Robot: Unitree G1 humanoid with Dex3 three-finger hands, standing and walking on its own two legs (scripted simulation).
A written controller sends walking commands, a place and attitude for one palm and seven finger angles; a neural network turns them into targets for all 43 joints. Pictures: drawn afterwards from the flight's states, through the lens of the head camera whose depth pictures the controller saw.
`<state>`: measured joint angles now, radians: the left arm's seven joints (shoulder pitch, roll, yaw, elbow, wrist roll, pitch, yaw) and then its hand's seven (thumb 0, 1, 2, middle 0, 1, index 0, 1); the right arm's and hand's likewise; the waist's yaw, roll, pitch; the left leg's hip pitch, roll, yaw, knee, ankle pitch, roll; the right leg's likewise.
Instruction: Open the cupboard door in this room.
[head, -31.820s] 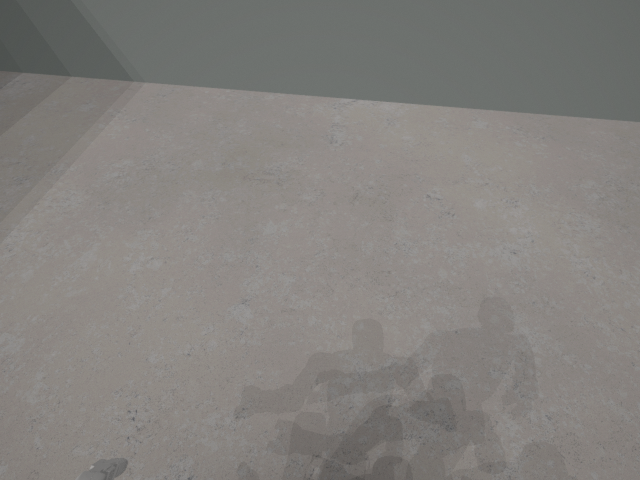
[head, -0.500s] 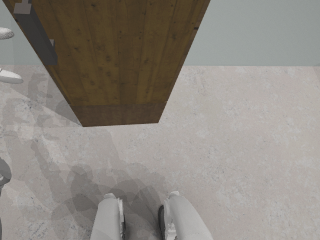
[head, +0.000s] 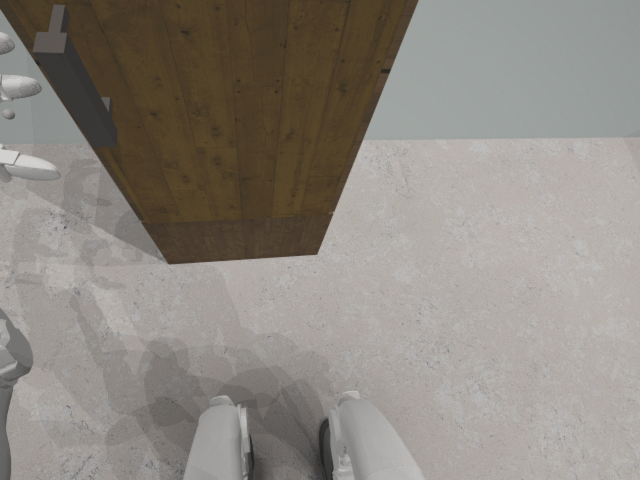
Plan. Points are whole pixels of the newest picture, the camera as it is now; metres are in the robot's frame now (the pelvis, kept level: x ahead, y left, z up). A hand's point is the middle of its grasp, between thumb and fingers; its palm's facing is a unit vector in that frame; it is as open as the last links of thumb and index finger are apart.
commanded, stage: move the hooked fingers beside the handle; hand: left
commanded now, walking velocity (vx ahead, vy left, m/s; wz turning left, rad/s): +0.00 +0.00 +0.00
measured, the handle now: (84, 82) +0.55 +0.23 +0.07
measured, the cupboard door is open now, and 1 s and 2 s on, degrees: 0 0 0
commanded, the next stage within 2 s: slide the fingers in behind the handle in 0.22 s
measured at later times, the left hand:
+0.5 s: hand (20, 115) +0.50 +0.28 +0.07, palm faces +0.03 -1.00 -0.03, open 14.0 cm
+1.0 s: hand (51, 115) +0.51 +0.25 +0.07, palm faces +0.06 -1.00 -0.02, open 13.9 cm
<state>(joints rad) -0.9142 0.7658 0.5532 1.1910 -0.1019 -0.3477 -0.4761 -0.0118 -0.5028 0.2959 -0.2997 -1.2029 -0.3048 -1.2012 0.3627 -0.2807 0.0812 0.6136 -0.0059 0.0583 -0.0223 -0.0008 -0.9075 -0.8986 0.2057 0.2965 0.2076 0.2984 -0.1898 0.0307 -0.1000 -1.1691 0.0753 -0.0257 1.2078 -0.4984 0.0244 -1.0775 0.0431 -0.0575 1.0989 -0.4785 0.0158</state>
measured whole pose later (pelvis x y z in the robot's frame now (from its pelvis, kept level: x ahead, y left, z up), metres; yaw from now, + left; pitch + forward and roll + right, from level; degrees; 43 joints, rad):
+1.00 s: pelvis +0.00 -0.01 +0.00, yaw +1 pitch +26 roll -5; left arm -0.92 0.65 0.46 1.16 -0.11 -0.37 -0.37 -0.01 -0.50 0.30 -0.30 -1.21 -0.32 -1.23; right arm 0.36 -0.27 0.07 0.64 -0.01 0.04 -0.02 0.00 -0.91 -0.90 0.20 0.30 0.21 0.30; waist -0.17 0.03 -0.11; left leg -1.15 0.06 -0.03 1.19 -0.49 0.01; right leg -1.06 0.03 -0.06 1.10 -0.49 0.01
